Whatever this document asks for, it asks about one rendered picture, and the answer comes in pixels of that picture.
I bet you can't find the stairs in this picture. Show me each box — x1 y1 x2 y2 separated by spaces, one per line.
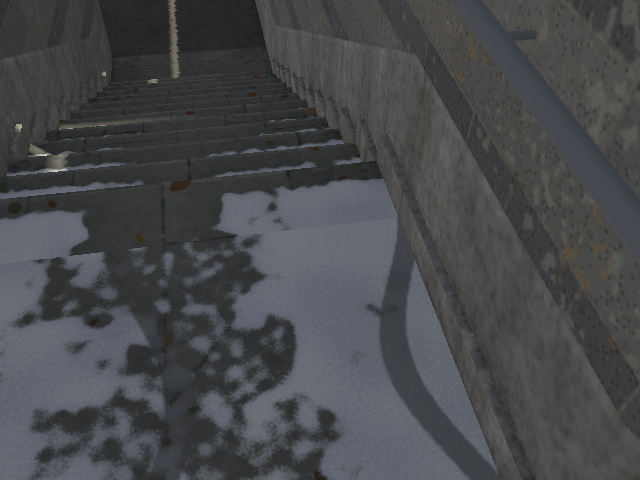
0 70 362 199

